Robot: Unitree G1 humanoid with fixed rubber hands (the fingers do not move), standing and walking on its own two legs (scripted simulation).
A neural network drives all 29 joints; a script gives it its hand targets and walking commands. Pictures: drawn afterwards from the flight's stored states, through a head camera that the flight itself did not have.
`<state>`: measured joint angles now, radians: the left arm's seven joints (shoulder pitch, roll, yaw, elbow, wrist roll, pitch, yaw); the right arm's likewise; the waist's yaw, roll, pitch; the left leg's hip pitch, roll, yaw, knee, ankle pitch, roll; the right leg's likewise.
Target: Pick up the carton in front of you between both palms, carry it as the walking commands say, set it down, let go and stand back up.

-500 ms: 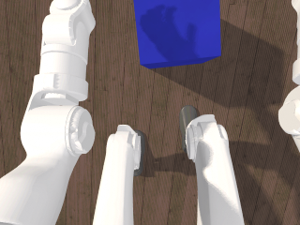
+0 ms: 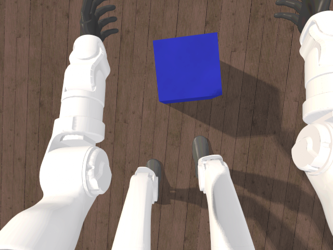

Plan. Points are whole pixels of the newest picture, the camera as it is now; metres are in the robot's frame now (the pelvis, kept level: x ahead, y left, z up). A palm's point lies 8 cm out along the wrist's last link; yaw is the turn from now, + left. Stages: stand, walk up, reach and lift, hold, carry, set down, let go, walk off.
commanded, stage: let go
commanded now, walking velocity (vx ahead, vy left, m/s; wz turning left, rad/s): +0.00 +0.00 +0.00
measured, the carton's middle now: (186, 74) +0.52 -0.08 -0.52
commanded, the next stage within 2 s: stand in 1.30 s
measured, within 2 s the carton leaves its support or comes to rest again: neither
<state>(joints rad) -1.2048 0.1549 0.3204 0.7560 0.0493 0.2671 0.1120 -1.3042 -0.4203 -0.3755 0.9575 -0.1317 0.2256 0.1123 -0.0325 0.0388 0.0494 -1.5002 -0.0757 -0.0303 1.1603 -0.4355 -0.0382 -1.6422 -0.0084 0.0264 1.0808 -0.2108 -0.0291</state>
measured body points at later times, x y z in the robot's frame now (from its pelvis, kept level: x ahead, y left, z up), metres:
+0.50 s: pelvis +0.05 +0.00 +0.09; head +0.24 -0.03 +0.50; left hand +0.39 +0.18 -0.01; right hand +0.35 -0.27 -0.02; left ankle +0.03 +0.13 -0.61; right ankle +0.12 -0.10 -0.61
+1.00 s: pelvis +0.09 +0.02 +0.13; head +0.12 +0.01 +0.58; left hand +0.28 +0.24 +0.06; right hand +0.24 -0.23 +0.05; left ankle +0.03 +0.13 -0.61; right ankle +0.12 -0.10 -0.61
